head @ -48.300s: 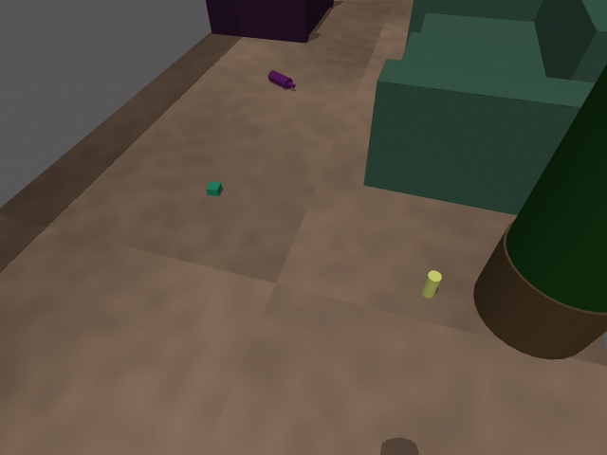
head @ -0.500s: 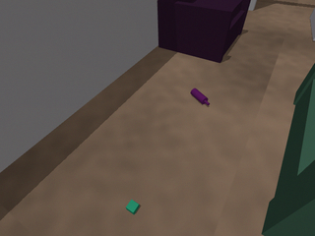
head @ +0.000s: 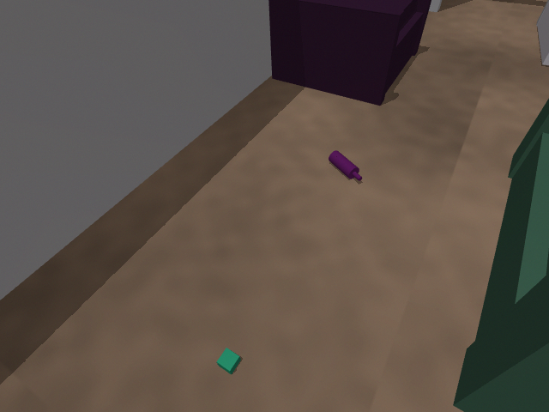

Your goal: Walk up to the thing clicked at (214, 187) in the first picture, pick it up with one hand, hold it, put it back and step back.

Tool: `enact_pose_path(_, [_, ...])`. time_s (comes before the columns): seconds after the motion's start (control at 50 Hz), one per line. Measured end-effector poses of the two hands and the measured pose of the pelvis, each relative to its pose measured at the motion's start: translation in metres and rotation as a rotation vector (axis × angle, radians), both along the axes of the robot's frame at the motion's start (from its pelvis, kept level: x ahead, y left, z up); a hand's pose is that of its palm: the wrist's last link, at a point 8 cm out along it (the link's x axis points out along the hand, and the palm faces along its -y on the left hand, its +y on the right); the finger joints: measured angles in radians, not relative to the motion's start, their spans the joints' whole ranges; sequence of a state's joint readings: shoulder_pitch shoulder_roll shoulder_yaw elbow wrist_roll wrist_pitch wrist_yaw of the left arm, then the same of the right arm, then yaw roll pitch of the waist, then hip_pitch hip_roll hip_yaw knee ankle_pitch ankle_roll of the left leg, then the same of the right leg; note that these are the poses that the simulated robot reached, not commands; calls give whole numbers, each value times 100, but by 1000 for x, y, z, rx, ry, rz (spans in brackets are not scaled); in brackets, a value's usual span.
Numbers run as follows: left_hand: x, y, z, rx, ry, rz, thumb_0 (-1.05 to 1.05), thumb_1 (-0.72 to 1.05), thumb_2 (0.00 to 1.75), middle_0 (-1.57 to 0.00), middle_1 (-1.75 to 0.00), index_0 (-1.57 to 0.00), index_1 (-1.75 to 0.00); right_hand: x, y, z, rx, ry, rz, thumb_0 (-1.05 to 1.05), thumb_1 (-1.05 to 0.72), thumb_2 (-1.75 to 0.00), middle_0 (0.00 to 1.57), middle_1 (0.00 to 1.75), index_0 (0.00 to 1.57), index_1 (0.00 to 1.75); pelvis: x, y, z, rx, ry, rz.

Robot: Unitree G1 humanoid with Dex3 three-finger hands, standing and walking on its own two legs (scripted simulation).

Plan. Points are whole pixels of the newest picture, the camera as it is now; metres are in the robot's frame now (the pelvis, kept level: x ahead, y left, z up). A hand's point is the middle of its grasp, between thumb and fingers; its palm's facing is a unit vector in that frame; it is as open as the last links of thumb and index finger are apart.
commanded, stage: stand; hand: left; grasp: from above
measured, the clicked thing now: (228, 360) +0.44 +0.23 -0.76
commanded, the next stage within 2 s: step back in 0.94 s
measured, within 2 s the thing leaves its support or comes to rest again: neither
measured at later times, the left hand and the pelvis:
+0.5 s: hand out of the picture +0.07 +0.24 -0.16, palm faces +0.01 -0.94 -0.34, open 7.4 cm; pelvis +0.00 +0.00 +0.00, yaw +0 degrees
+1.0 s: hand out of the picture +0.08 +0.25 -0.16, palm faces +0.02 -0.94 -0.35, open 7.4 cm; pelvis +0.00 -0.01 +0.00, yaw +0 degrees
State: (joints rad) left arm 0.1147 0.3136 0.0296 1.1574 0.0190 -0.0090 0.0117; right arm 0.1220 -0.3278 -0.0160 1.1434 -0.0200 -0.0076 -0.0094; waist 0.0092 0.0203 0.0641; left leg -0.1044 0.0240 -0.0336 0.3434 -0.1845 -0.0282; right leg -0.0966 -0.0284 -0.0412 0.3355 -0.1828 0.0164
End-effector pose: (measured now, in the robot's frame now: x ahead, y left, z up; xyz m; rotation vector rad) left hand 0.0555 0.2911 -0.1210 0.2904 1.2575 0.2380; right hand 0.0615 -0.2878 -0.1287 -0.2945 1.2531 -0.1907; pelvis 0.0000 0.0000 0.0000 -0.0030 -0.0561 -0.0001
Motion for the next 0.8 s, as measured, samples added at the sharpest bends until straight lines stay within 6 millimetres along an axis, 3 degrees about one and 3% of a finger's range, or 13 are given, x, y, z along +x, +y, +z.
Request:
enact_pose_path(0.28, [8,-1,2,1,-21,-8,0,90,90,-21,-30,-20,-30,8,-5,3,-5,-24,3,1,-90,-90,20,30,20,30,1,-2,0,0,-1,-2])
enact_pose_path(0.8, [8,-3,2,1,1,-17,0,90,90,-21,-30,-20,-30,-1,-11,1,-6,11,-7,1,-90,-90,20,30,20,30,5,-5,1,2,11,-7])
